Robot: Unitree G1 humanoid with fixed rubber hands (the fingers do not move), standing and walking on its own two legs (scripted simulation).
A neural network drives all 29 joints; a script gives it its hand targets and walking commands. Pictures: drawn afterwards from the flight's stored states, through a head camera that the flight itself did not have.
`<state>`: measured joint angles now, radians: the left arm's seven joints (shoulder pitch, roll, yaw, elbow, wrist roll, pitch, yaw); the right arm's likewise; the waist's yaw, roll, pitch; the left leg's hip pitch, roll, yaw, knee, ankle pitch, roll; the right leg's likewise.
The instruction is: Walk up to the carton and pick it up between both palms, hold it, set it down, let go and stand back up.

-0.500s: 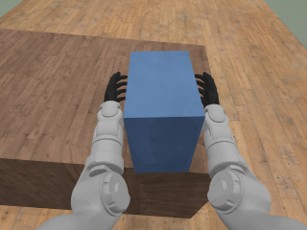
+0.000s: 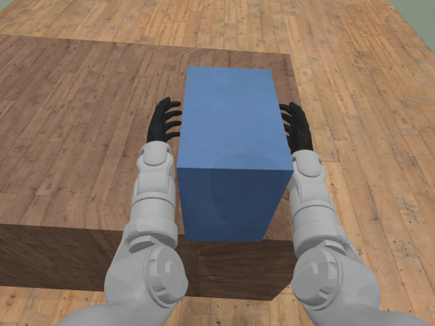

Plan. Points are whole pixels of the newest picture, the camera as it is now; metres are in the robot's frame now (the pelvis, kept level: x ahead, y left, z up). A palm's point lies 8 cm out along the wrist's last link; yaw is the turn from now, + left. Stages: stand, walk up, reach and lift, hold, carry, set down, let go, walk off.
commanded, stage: set down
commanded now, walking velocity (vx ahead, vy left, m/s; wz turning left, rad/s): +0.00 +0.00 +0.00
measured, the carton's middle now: (226, 158) +0.42 +0.05 +0.03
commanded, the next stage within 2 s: none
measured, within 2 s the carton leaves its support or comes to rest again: neither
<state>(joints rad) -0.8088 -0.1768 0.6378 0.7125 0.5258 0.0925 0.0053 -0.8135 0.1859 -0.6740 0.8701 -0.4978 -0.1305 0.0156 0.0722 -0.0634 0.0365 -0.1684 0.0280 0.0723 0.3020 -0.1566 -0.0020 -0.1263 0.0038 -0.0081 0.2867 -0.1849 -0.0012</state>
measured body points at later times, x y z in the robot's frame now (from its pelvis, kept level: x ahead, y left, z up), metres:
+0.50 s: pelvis +0.00 +0.00 +0.00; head +0.04 +0.03 +0.45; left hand +0.41 +0.18 +0.08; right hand +0.43 -0.09 +0.10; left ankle +0.00 +0.12 -0.75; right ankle -0.02 -0.12 -0.75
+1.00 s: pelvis +0.00 +0.00 -0.02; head +0.06 +0.00 +0.43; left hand +0.43 +0.23 +0.07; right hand +0.49 -0.12 +0.09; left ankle +0.00 +0.12 -0.75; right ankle -0.02 -0.12 -0.75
